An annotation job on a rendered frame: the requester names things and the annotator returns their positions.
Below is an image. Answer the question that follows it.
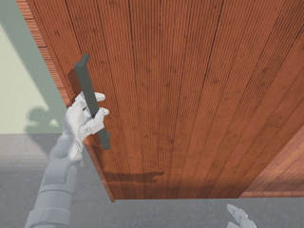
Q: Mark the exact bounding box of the right robot hand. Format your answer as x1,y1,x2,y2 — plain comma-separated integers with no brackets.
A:
227,204,257,228

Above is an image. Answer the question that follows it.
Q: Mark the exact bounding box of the left robot forearm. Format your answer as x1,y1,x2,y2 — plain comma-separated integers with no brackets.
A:
25,134,84,228

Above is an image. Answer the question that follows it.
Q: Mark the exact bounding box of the handle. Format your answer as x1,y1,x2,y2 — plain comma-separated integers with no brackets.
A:
74,53,111,150

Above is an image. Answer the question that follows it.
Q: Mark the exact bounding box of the wardrobe door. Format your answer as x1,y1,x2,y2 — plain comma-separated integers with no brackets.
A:
244,126,304,192
27,0,304,200

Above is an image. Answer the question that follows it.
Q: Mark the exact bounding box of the left robot hand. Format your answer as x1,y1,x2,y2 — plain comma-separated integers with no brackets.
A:
62,91,109,142

